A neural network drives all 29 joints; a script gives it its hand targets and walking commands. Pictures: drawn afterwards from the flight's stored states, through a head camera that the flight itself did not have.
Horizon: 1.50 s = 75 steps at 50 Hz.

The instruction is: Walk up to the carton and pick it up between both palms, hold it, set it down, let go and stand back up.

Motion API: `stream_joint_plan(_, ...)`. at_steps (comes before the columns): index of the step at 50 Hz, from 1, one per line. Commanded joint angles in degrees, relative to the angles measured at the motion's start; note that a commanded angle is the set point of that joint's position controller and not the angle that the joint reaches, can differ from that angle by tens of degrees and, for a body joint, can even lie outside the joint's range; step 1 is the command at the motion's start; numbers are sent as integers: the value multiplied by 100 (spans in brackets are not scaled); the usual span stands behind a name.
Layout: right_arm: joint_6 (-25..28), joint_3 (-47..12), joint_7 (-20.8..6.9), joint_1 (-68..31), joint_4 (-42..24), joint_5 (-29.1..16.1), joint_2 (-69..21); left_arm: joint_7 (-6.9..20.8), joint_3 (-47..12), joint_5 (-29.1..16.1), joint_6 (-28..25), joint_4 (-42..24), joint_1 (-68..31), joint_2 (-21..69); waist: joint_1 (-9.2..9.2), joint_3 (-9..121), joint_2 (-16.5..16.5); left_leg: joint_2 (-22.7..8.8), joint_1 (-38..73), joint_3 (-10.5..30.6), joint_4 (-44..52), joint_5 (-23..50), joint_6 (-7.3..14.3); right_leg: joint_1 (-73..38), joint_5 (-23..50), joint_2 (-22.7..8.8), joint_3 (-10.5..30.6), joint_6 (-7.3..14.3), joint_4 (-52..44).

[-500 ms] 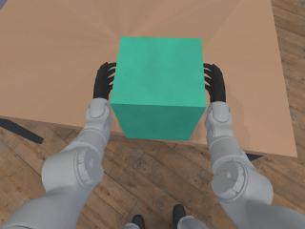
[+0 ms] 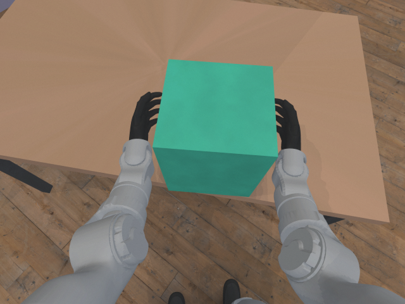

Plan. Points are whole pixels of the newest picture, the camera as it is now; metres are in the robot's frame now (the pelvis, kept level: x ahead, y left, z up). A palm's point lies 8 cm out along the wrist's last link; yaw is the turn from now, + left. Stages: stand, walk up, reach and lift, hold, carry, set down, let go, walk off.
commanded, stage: reach and lift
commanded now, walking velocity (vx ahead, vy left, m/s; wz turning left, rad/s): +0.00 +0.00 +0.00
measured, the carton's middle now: (213, 136) +0.46 -0.03 -0.05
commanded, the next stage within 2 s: none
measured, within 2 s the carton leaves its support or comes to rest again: leaves its support in 1.06 s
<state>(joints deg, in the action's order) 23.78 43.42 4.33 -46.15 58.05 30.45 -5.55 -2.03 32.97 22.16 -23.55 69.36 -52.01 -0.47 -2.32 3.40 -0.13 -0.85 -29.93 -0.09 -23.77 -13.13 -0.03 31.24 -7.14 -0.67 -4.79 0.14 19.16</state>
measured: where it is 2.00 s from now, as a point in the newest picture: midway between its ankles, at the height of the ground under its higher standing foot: outside the picture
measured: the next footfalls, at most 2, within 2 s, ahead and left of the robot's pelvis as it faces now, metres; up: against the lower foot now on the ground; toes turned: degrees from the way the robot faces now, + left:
none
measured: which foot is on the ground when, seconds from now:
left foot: down 0.00-1.00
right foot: down 0.00-1.00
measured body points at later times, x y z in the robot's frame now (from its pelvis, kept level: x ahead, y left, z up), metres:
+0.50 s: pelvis +0.00 +0.00 +0.00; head +0.13 +0.01 +0.43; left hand +0.45 +0.13 +0.01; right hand +0.42 -0.17 +0.01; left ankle -0.04 +0.11 -0.74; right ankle +0.00 -0.12 -0.74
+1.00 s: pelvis -0.03 +0.00 +0.00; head +0.07 +0.01 +0.44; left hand +0.40 +0.14 +0.01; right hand +0.38 -0.17 +0.02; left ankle -0.04 +0.11 -0.74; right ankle +0.00 -0.12 -0.74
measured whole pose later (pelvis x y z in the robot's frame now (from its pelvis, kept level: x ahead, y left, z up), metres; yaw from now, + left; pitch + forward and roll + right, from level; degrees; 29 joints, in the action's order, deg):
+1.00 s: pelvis -0.03 +0.00 +0.00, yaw +0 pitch +19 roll -1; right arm 28.6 39.2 5.7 -42.2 64.7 27.4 -3.5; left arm -4.2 26.0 16.6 -24.4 69.8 -45.7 -0.1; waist -1.3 7.3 0.4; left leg -0.9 -30.9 -0.1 -22.4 -10.1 -0.3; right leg 31.6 -3.5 -0.6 -5.0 0.6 16.4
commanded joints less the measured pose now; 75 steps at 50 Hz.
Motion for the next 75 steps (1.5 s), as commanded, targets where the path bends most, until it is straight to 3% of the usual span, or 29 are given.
stream_joint_plan(1,111,-1620,-919,-1846,622,686,-2827,470,-1079,563,167,200,-2025,2577,-21,3597,-193,-108,709,-377,-35,3121,-202,-2986,3193,-68,-83,-2,639)
stream_joint_plan(2,124,-1618,-913,-1864,587,689,-2832,485,-1130,519,181,147,-2047,2637,-42,3660,-159,-116,835,-344,-39,3159,-208,-2893,3064,-42,-116,-23,607)
stream_joint_plan(3,125,-1637,-916,-1901,523,655,-2846,494,-1063,572,201,207,-2041,2602,85,3628,-178,-121,903,-377,-54,3116,-176,-2787,2907,-50,-116,-14,562)
stream_joint_plan(4,110,-1709,-927,-1894,502,620,-2857,492,-1019,566,228,223,-1981,2575,100,3485,-195,-103,852,-405,-36,3172,-160,-2931,3050,-56,-80,-14,536)
stream_joint_plan(8,165,-1656,-952,-1883,591,619,-2813,445,-1046,617,252,84,-1967,2675,78,3577,-194,-181,1125,-369,-98,3400,-201,-2667,2812,2,-163,5,493)
stream_joint_plan(10,199,-1689,-953,-1900,564,635,-2852,449,-1027,590,235,72,-1982,2682,127,3491,-85,-154,917,-359,-34,3304,-174,-2860,2959,-15,-108,30,521)
stream_joint_plan(13,238,-1653,-924,-1949,522,664,-2841,453,-1166,541,237,-34,-1986,2759,36,3620,-117,-132,846,-365,-25,3239,-182,-2922,3057,-33,-148,-6,552)
stream_joint_plan(18,406,-1800,-883,-2038,451,647,-2936,450,-1299,531,145,-112,-2054,2858,42,3861,-149,-103,628,-394,-13,3225,-191,-3315,3552,-82,-55,-17,660)
stream_joint_plan(19,441,-1860,-876,-2039,457,655,-2990,450,-1259,506,117,-67,-2021,2802,121,3855,-67,-104,533,-383,-28,3200,-157,-3380,3637,-104,-55,-14,684)
stream_joint_plan(27,716,-1976,-807,-2147,578,599,-2933,467,-1558,349,-72,-113,-2099,2938,28,4109,17,-81,331,-382,77,3157,-219,-3787,4083,-129,-53,-43,713)
stream_joint_plan(31,893,-2105,-794,-2182,638,543,-2917,431,-1660,367,-157,-103,-2099,3001,80,4115,-95,-113,483,-353,18,3449,-268,-3623,4044,-95,-54,-20,690)
stream_joint_plan(40,1086,-2279,-783,-2598,656,419,-2676,385,-1889,163,-297,-178,-2394,3017,120,4399,-137,-100,541,-370,109,2955,-320,-3427,3520,-32,-84,18,547)
stream_joint_plan(43,1043,-2253,-760,-2644,718,413,-2667,376,-2053,26,-292,-207,-2530,3015,37,4411,-139,-91,706,-373,120,2688,-337,-3283,3149,20,-105,-2,437)
stream_joint_plan(48,909,-2338,-759,-2900,614,335,-2673,388,-2135,-190,-320,-174,-2835,2923,83,4520,-88,-30,465,-423,267,2033,-281,-3401,2732,40,-87,6,389)
stream_joint_plan(50,799,-2313,-767,-2905,691,306,-2690,377,-2236,-316,-331,-247,-3038,2882,-21,4466,-108,-30,516,-438,324,1687,-292,-3349,2480,21,-100,20,383)
stream_joint_plan(58,350,-2374,-715,-3106,614,90,-2874,445,-2244,-566,-218,-179,-3514,2695,17,4115,-99,102,152,-488,579,584,-167,-3535,1720,-33,24,-22,300)
stream_joint_plan(61,181,-2529,-719,-3030,564,-87,-2825,445,-2328,-647,-84,-214,-3399,2720,-13,3988,-166,96,430,-435,564,816,-200,-3475,1718,-17,25,-6,254)
stream_joint_plan(65,21,-3061,-734,-2929,447,-567,-2883,502,-2374,-746,26,-343,-3158,2659,169,3883,-138,134,586,-428,527,1196,-173,-3764,2165,-5,82,-30,302)
stream_joint_plan(67,-53,-3150,-701,-2844,365,-636,-2876,547,-2436,-744,72,-310,-3063,2692,93,3728,-17,121,547,-403,538,1237,-187,-3925,2280,1,120,-66,297)
stream_joint_plan(70,-218,-3290,-692,-2698,424,-772,-2942,617,-2353,-723,196,-252,-2876,2703,161,3268,71,131,624,-377,621,1075,-109,-3885,2064,16,156,-64,211)
stream_joint_plan(75,-357,-3774,-619,-2544,34,-1249,-2938,661,-2662,-928,357,-669,-2618,2820,138,3129,-24,129,1097,-306,543,1558,-168,-3998,2331,83,198,-66,161)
